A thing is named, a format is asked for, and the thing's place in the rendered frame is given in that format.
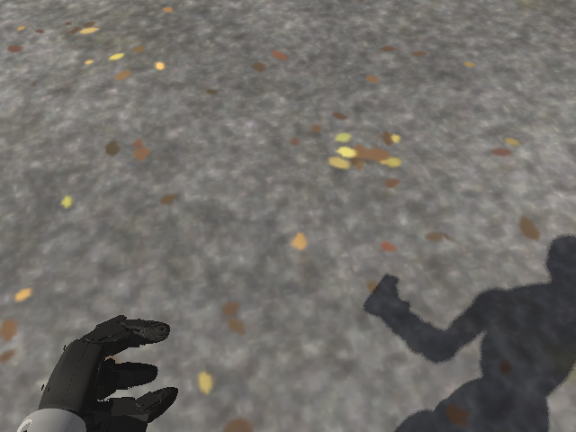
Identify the left robot hand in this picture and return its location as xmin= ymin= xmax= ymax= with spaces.
xmin=38 ymin=315 xmax=178 ymax=432

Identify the left robot forearm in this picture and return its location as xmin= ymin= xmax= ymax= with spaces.
xmin=17 ymin=408 xmax=86 ymax=432

